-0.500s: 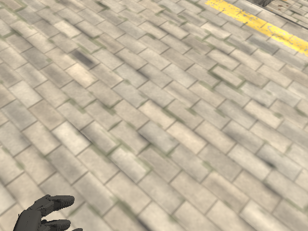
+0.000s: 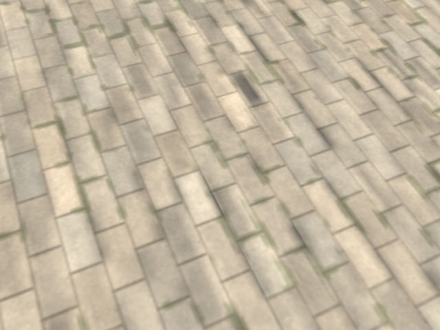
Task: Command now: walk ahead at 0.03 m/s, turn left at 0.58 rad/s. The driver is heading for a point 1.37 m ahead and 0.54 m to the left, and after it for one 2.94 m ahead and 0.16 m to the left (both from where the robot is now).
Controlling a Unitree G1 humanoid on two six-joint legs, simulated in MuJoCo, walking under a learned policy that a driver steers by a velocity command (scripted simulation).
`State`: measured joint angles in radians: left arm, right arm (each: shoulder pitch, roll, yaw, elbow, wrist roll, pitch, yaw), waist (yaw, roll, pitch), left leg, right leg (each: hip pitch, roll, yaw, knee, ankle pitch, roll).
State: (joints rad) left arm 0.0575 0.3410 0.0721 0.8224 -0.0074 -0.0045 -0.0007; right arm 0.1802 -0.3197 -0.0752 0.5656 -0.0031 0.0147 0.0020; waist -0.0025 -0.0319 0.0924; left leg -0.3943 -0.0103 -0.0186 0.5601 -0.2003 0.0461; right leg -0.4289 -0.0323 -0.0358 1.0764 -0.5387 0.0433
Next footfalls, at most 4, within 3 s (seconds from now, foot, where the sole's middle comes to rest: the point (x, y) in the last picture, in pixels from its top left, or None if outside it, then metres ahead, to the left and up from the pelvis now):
0.34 right None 0.09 -0.14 -0.77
0.78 left None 0.08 0.16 -0.77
1.22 right None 0.23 -0.02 -0.77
2.02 left None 0.12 0.22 -0.77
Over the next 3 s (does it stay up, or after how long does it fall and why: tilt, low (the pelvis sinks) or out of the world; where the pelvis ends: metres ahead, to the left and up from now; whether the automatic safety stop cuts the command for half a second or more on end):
stays up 0.57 0.41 -0.01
